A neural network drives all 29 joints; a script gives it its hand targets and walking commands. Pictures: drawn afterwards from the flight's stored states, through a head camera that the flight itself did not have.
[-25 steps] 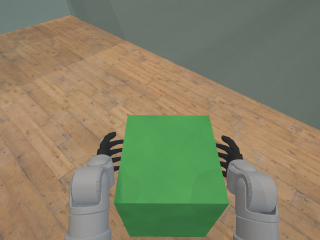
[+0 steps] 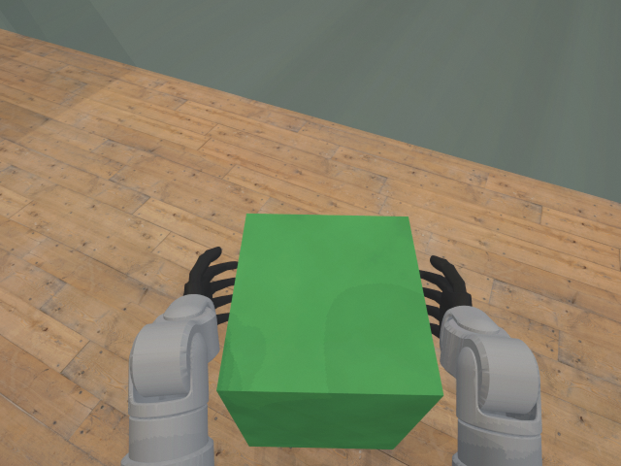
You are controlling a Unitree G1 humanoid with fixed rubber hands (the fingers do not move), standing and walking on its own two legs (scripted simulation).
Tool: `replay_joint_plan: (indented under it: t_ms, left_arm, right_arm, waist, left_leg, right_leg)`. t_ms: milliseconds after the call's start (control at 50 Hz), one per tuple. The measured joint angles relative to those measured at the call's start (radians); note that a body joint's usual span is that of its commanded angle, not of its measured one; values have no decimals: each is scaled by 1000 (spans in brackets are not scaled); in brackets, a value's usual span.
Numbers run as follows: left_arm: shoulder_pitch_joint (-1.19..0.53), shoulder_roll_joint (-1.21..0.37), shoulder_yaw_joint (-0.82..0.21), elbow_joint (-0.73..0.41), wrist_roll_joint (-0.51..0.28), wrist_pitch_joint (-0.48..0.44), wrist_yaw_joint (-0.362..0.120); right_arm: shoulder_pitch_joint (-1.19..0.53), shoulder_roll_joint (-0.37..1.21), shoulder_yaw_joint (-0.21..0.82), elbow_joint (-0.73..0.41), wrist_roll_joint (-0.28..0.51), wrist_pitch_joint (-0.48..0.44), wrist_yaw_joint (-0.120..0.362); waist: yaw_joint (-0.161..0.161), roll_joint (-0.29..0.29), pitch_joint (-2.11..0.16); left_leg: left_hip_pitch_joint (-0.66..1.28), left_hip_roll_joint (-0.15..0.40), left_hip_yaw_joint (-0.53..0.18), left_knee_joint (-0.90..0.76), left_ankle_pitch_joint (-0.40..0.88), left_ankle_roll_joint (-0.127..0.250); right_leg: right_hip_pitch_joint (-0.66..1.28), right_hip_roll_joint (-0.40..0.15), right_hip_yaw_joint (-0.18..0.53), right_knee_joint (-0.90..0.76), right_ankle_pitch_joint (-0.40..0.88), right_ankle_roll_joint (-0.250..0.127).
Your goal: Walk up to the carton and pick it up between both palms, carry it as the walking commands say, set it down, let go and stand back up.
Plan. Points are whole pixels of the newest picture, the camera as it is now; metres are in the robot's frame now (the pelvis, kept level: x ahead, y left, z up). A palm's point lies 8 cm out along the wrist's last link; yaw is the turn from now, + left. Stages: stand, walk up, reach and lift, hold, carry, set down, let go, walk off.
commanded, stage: carry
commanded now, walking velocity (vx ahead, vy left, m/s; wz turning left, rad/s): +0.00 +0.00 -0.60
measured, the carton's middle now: (324, 338) +0.28 +0.01 +0.00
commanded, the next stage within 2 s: none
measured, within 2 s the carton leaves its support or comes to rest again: neither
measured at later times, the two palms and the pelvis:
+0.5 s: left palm (284, 356) +0.22 +0.06 +0.08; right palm (586, 447) +0.15 -0.23 +0.09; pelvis -0.08 -0.02 +0.00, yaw -14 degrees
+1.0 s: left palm out of the picture +0.13 -0.11 +0.08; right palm out of the picture -0.05 -0.34 +0.07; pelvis -0.18 -0.06 +0.01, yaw -34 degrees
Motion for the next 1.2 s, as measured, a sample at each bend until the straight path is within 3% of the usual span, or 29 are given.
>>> replay_joint_plan:
  t_ms: [60,80,100,140,220,300,420,460,500,560,600,640,780,840,860,920,1000,1200]
  left_arm:
    - [-12,-2,8,2,-3,-2,-1]
    - [-18,-4,6,12,-2,-7,-1]
    - [-19,-5,-2,32,2,-18,-3]
    - [-10,-3,-24,57,7,-24,-1]
    - [8,0,-40,39,11,-16,-2]
    - [7,0,-39,3,15,-22,-4]
    - [16,1,-43,-24,24,-24,-6]
    - [20,2,-42,-29,26,-20,-5]
    - [24,4,-33,-30,24,-16,-4]
    - [50,7,-27,-29,16,-6,2]
    - [51,7,-25,-18,7,-1,4]
    - [44,7,-26,-11,-1,1,8]
    - [2,0,-12,-10,-2,-5,10]
    - [-15,-3,-13,9,3,-8,5]
    - [-20,-5,-22,30,9,-22,2]
    - [-12,-4,-47,67,15,-35,1]
    - [22,2,-59,23,12,-30,1]
    - [48,6,-41,-49,6,-37,-2]
  right_arm:
    - [-7,1,0,-5,-7,2,1]
    - [-11,1,-8,-2,-9,0,3]
    - [-6,0,-17,3,-9,-4,6]
    - [5,-1,-29,10,-7,0,4]
    - [14,-3,-32,-4,10,13,-3]
    - [2,-2,-33,-25,25,2,-9]
    - [-8,0,-34,-28,34,-6,-9]
    - [-8,0,-31,-21,34,-7,-7]
    - [-7,1,-22,-6,31,-14,-3]
    - [12,-2,5,16,19,-16,0]
    - [28,-4,13,15,13,-12,0]
    - [33,-4,9,8,11,-8,1]
    - [-4,1,-11,-1,-1,-9,11]
    - [-6,0,-20,-4,-9,-7,14]
    - [-5,-1,-33,-1,-9,-11,16]
    - [12,-3,-49,6,-4,-8,13]
    - [26,-5,-39,-23,26,1,-6]
    - [2,-1,-11,-42,31,-6,-14]
  waist:
    - [5,5,-20]
    - [7,16,-23]
    - [5,21,-26]
    - [-5,10,-22]
    - [-37,-4,0]
    - [-54,-16,14]
    - [-45,-44,10]
    - [-37,-56,6]
    - [-36,-81,3]
    - [-18,-59,-3]
    - [-5,-41,-2]
    - [4,-25,-1]
    - [-2,8,-12]
    - [-13,16,-23]
    - [-16,31,-20]
    - [-42,24,10]
    - [-66,10,48]
    - [-38,-23,38]
  left_leg:
    - [-18,39,24,23,6,-20]
    - [-30,62,23,48,0,-32]
    - [-50,58,-10,83,-76,-64]
    - [-96,7,-109,213,-230,-108]
    - [-147,-66,-202,421,-245,-128]
    - [-122,-115,-231,416,-261,-120]
    - [2,-187,-247,203,-276,-84]
    - [76,-201,-230,62,-237,-69]
    - [126,-210,-199,-49,-115,-18]
    - [128,-168,-168,-42,-106,14]
    - [143,-135,-152,-60,-101,6]
    - [153,-101,-134,-75,-89,-5]
    - [138,7,-50,-47,-81,-50]
    - [105,49,-30,32,-108,-84]
    - [75,54,-65,92,-167,-105]
    - [-27,-24,-187,332,-332,-127]
    - [-116,-88,-237,490,-269,-120]
    - [-65,-187,-284,339,-246,-85]
  right_leg:
    - [110,-1,-14,-234,62,-14]
    - [121,10,-19,-281,158,-22]
    - [108,19,-17,-271,184,-32]
    - [93,23,1,-261,175,-49]
    - [85,39,40,-305,210,-63]
    - [61,61,73,-330,255,-71]
    - [25,84,119,-357,314,-66]
    - [11,92,136,-358,330,-58]
    - [-11,87,150,-322,308,-45]
    - [-100,79,79,-5,57,-18]
    - [-127,58,47,164,60,-4]
    - [-114,36,31,196,75,15]
    - [55,10,-21,-132,65,22]
    - [166,22,-38,-372,227,0]
    - [149,37,-36,-357,237,-18]
    - [119,45,-13,-323,212,-63]
    - [101,63,21,-355,256,-84]
    - [65,106,95,-434,361,-105]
